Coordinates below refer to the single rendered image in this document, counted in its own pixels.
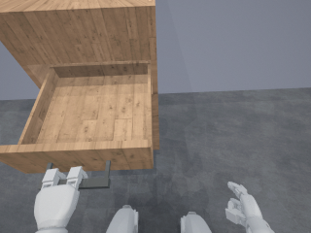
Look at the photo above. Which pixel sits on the right robot hand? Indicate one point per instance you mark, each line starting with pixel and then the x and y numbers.
pixel 239 211

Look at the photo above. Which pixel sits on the robot thigh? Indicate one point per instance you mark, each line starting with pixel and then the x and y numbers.
pixel 124 221
pixel 194 224

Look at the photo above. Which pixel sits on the handle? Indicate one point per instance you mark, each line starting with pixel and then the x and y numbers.
pixel 88 183

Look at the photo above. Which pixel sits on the drawer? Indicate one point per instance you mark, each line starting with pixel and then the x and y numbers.
pixel 86 114

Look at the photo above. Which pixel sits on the left robot hand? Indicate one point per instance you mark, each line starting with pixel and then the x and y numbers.
pixel 55 203

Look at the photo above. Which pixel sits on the right robot thigh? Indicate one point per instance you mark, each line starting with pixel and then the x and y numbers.
pixel 194 224

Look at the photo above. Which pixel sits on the cabinet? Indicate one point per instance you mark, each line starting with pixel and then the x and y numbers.
pixel 41 33

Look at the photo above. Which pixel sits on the robot right forearm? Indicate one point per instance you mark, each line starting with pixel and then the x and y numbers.
pixel 257 225

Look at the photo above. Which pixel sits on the left robot thigh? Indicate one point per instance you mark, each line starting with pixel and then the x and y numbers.
pixel 124 221

